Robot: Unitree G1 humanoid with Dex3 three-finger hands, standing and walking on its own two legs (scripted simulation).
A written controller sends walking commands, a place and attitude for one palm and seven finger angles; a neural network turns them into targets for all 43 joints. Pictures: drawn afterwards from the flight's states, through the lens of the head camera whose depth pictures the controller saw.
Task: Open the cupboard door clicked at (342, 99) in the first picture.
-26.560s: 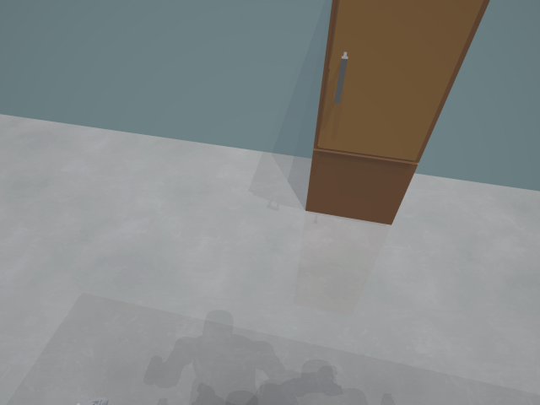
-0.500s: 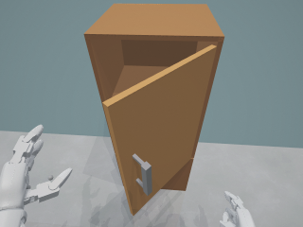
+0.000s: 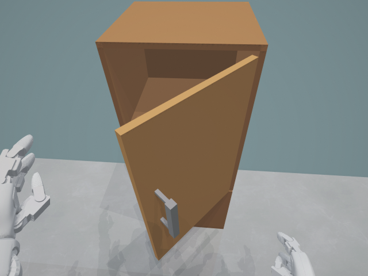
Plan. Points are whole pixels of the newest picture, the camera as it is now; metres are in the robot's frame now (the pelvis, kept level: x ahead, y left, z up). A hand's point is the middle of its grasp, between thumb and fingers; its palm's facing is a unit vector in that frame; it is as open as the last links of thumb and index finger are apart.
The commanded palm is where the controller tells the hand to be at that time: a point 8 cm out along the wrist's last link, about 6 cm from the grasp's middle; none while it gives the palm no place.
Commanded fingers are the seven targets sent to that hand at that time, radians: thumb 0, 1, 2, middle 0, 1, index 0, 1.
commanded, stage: draw the hand back to the body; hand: left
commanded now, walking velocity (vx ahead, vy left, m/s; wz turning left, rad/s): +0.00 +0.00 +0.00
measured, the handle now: (167, 214) +0.27 +0.09 -0.04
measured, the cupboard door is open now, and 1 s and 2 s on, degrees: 49 49 49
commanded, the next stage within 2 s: step back with the hand held close in 0.06 s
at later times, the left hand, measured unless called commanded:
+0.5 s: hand (50, 197) +0.19 +0.26 +0.15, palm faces +0.32 -0.80 -0.50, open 7.4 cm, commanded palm +0.13 +0.30 +0.17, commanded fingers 0.00 0.90 0.90 -0.20 -0.30 -0.20 -0.30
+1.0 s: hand out of the picture +0.07 +0.29 +0.16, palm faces +0.48 -0.75 -0.45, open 7.4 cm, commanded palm +0.01 +0.33 +0.17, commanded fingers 0.00 0.90 0.90 -0.20 -0.30 -0.20 -0.30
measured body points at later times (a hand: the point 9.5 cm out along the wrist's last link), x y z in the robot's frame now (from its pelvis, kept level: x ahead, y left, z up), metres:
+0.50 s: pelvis -0.02 +0.01 +0.00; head -0.01 -0.01 +0.45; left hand +0.17 +0.30 +0.18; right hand +0.16 -0.24 -0.08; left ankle +0.01 +0.12 -0.74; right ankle -0.04 -0.12 -0.74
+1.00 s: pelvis -0.12 +0.02 -0.02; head -0.10 +0.03 +0.43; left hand +0.04 +0.33 +0.18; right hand +0.06 -0.21 -0.10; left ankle -0.01 +0.12 -0.73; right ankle -0.06 -0.11 -0.74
